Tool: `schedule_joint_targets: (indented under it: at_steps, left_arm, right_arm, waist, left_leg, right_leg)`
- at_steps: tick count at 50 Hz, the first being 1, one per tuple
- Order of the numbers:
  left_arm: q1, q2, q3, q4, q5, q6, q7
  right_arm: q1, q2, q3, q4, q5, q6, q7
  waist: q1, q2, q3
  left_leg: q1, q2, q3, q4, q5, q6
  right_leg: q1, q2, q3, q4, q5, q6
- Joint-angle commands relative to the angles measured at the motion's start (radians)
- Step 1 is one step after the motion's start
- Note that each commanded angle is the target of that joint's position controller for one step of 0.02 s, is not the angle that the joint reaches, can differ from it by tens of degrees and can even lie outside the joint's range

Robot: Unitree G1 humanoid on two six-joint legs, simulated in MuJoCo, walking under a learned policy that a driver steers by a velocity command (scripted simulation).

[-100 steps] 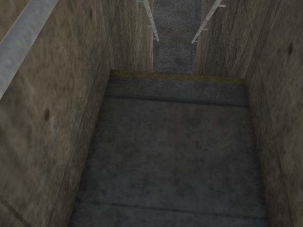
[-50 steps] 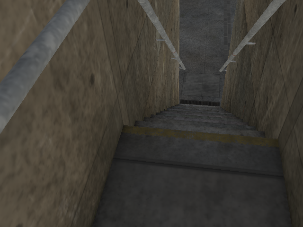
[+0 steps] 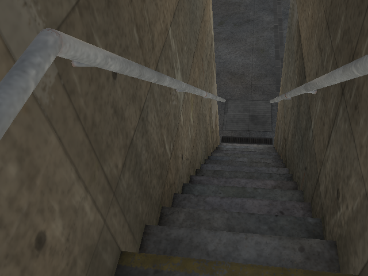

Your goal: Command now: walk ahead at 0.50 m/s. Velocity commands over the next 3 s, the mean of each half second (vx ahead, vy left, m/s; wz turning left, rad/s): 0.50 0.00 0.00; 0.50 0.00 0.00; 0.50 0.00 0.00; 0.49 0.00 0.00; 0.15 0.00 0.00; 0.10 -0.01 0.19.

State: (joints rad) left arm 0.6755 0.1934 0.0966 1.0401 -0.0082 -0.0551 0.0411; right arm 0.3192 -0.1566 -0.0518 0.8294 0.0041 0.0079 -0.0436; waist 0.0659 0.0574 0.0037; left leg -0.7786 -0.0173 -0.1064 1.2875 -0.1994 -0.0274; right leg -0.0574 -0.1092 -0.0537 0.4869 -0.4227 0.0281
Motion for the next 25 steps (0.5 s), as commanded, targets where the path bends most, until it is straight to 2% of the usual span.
schedule_joint_targets:
  at_steps: [1, 2, 3, 4, 5, 6, 7, 8, 9, 10, 11, 12, 13, 14, 15, 16, 17, 18, 21, 22, 23, 24, 25]
  left_arm:
    - [-0.034, 0.210, 0.037, -0.084, 0.012, -0.007, 0.015]
    - [-0.035, 0.213, 0.042, -0.093, -0.001, -0.008, 0.019]
    - [-0.031, 0.225, 0.046, -0.107, -0.008, -0.007, 0.028]
    - [-0.072, 0.246, 0.049, -0.143, -0.018, -0.012, 0.019]
    - [-0.097, 0.274, 0.056, -0.155, -0.025, -0.018, 0.017]
    - [-0.096, 0.229, 0.029, -0.146, -0.017, -0.016, 0.017]
    - [-0.103, 0.240, 0.029, -0.137, -0.020, -0.018, 0.019]
    - [-0.193, 0.241, 0.011, -0.125, -0.013, -0.006, 0.022]
    - [-0.269, 0.173, -0.013, -0.118, 0.009, -0.020, 0.003]
    - [-0.163, 0.019, -0.037, -0.107, -0.012, -0.046, -0.017]
    - [0.157, -0.009, -0.031, -0.047, -0.083, -0.053, -0.011]
    - [0.081, 0.031, -0.019, -0.067, -0.078, -0.038, 0.001]
    - [-0.050, 0.053, -0.013, -0.107, -0.039, -0.016, 0.024]
    - [-0.119, 0.090, 0.001, -0.105, -0.003, 0.013, 0.041]
    - [-0.136, 0.122, 0.012, -0.106, 0.012, 0.036, 0.046]
    - [-0.116, 0.112, 0.014, -0.094, 0.003, 0.050, 0.047]
    - [-0.116, 0.097, 0.014, -0.085, -0.004, 0.056, 0.046]
    - [-0.149, 0.093, 0.015, -0.086, 0.000, 0.061, 0.039]
    - [-0.214, 0.048, 0.007, -0.101, -0.002, 0.070, 0.026]
    - [-0.246, 0.051, 0.009, -0.110, -0.011, 0.071, 0.020]
    - [-0.268, 0.058, 0.009, -0.116, -0.005, 0.072, 0.019]
    - [-0.294, 0.052, 0.005, -0.126, -0.002, 0.071, 0.015]
    - [-0.372, 0.055, 0.000, -0.161, -0.012, 0.066, 0.006]
  right_arm:
    - [-0.051, -0.008, 0.008, -0.085, 0.006, 0.002, 0.011]
    - [-0.110, -0.015, 0.008, -0.104, 0.013, -0.004, 0.018]
    - [-0.147, -0.015, 0.010, -0.109, 0.013, -0.011, 0.032]
    - [-0.197, -0.009, 0.013, -0.138, 0.007, -0.023, 0.044]
    - [-0.178, -0.033, 0.002, -0.142, 0.007, -0.027, 0.047]
    - [-0.159, -0.098, -0.023, -0.139, -0.022, -0.045, 0.051]
    - [-0.071, -0.148, -0.048, -0.126, -0.017, -0.058, 0.055]
    - [0.152, -0.154, -0.067, -0.076, -0.017, -0.050, 0.040]
    - [0.340, -0.235, -0.086, -0.017, 0.000, -0.038, 0.049]
    - [0.356, -0.344, -0.084, 0.005, -0.051, -0.048, 0.047]
    - [0.360, -0.350, -0.071, -0.013, -0.059, -0.063, 0.066]
    - [0.342, -0.273, -0.070, 0.034, -0.018, -0.063, 0.070]
    - [0.268, -0.223, -0.061, 0.050, 0.010, -0.055, 0.071]
    - [0.164, -0.184, -0.048, 0.041, -0.007, -0.041, 0.068]
    - [0.107, -0.182, -0.043, 0.032, -0.038, -0.039, 0.060]
    - [0.119, -0.166, -0.040, 0.056, -0.041, -0.035, 0.044]
    - [0.144, -0.168, -0.039, 0.078, -0.038, -0.039, 0.031]
    - [0.151, -0.195, -0.045, 0.085, -0.043, -0.050, 0.025]
    - [0.187, -0.188, -0.040, 0.115, -0.045, -0.059, 0.007]
    - [0.223, -0.213, -0.049, 0.130, -0.045, -0.076, -0.005]
    - [0.227, -0.231, -0.055, 0.142, -0.032, -0.083, -0.013]
    - [0.232, -0.239, -0.059, 0.147, -0.029, -0.085, -0.019]
    - [0.212, -0.250, -0.061, 0.138, -0.025, -0.086, -0.023]
  waist:
    - [-0.049, -0.236, 0.177]
    - [-0.027, -0.231, 0.190]
    - [-0.014, -0.230, 0.223]
    - [-0.011, -0.255, 0.210]
    - [-0.036, -0.279, 0.195]
    - [-0.050, -0.281, 0.145]
    - [-0.111, -0.301, 0.066]
    - [-0.253, -0.416, 0.011]
    - [-0.381, -0.299, -0.059]
    - [-0.236, 0.171, -0.117]
    - [-0.133, 0.265, -0.293]
    - [-0.119, 0.163, -0.139]
    - [-0.114, 0.076, 0.031]
    - [-0.097, 0.020, 0.076]
    - [-0.079, 0.055, 0.100]
    - [-0.060, 0.067, 0.120]
    - [-0.056, 0.085, 0.130]
    - [-0.056, 0.090, 0.130]
    - [-0.052, 0.119, 0.132]
    - [-0.059, 0.125, 0.150]
    - [-0.058, 0.136, 0.162]
    - [-0.062, 0.138, 0.164]
    - [-0.074, 0.110, 0.180]
  left_leg:
    - [-0.034, 0.066, 0.113, -0.177, 0.087, -0.027]
    - [0.033, 0.066, 0.154, -0.275, 0.121, -0.030]
    - [0.122, 0.047, 0.196, -0.369, 0.124, -0.025]
    - [0.228, 0.032, 0.222, -0.411, 0.158, -0.015]
    - [0.280, 0.015, 0.214, -0.458, 0.156, 0.003]
    - [0.340, -0.033, 0.245, -0.514, 0.142, 0.021]
    - [0.473, -0.061, 0.250, -0.557, 0.127, 0.034]
    - [0.671, -0.022, 0.158, -0.684, 0.096, 0.059]
    - [0.917, 0.018, 0.151, -0.755, 0.193, 0.103]
    - [0.970, 0.266, -0.251, -0.698, 0.560, 0.191]
    - [0.920, 0.497, -0.616, -0.896, 0.449, 0.343]
    - [0.779, 0.480, -0.654, -1.057, -0.020, 0.333]
    - [0.655, 0.437, -0.547, -1.070, -0.239, 0.264]
    - [0.552, 0.388, -0.446, -1.051, -0.316, 0.224]
    - [0.461, 0.348, -0.351, -1.034, -0.293, 0.209]
    - [0.449, 0.313, -0.287, -1.031, -0.303, 0.198]
    - [0.457, 0.293, -0.236, -1.027, -0.277, 0.187]
    - [0.463, 0.291, -0.203, -1.010, -0.192, 0.170]
    - [0.492, 0.272, -0.098, -0.940, 0.014, 0.141]
    - [0.500, 0.282, -0.096, -0.944, 0.028, 0.130]
    - [0.515, 0.287, -0.090, -0.929, 0.073, 0.125]
    - [0.522, 0.295, -0.078, -0.919, 0.087, 0.128]
    - [0.523, 0.295, -0.041, -0.927, 0.129, 0.120]
  right_leg:
    - [-0.121, -0.197, 0.071, -0.202, 0.628, -0.173]
    - [-0.161, -0.167, 0.037, -0.212, 0.533, -0.166]
    - [-0.219, -0.152, 0.026, -0.238, 0.511, -0.163]
    - [-0.255, -0.161, 0.040, -0.274, 0.468, -0.175]
    - [-0.213, -0.176, 0.038, -0.259, 0.598, -0.173]
    - [-0.107, -0.131, 0.019, -0.164, 0.876, -0.168]
    - [-0.046, -0.121, 0.007, -0.036, 1.064, -0.153]
    - [-0.074, -0.071, -0.018, 0.192, 1.055, -0.109]
    - [-0.243, 0.009, -0.014, 0.556, 0.774, -0.039]
    - [-0.427, 0.151, 0.181, 1.045, -0.252, 0.008]
    - [-0.395, 0.213, 0.438, 1.199, -0.200, 0.010]
    - [-0.507, 0.178, 0.349, 1.158, -0.074, 0.027]
    - [-0.580, 0.126, 0.302, 1.105, 0.016, 0.016]
    - [-0.567, 0.099, 0.282, 1.077, 0.100, 0.004]
    - [-0.525, 0.105, 0.286, 1.058, 0.149, 0.003]
    - [-0.520, 0.110, 0.302, 1.008, 0.172, -0.013]
    - [-0.529, 0.121, 0.312, 0.959, 0.187, -0.024]
    - [-0.546, 0.133, 0.329, 0.919, 0.218, -0.020]
    - [-0.596, 0.129, 0.350, 0.722, 0.229, -0.014]
    - [-0.617, 0.141, 0.344, 0.671, 0.246, -0.001]
    - [-0.641, 0.135, 0.335, 0.631, 0.271, 0.009]
    - [-0.661, 0.127, 0.325, 0.580, 0.292, 0.014]
    - [-0.689, 0.115, 0.312, 0.503, 0.336, 0.015]
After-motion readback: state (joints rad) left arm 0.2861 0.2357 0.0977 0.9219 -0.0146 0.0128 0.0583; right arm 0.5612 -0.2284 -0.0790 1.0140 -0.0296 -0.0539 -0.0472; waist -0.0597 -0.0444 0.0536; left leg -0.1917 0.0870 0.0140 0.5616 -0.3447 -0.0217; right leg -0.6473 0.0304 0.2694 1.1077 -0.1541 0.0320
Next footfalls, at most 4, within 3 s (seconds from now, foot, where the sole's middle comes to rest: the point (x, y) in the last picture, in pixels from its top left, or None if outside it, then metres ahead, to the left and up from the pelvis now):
0.18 left None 0.27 0.15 -0.77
0.66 right None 0.46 -0.17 -0.77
1.10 left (192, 264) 0.57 0.13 -0.77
1.40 right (257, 260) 0.68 -0.12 -0.99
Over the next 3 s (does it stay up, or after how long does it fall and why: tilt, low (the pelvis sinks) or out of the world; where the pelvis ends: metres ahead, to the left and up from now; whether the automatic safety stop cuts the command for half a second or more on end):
stays up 1.20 -0.16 -0.67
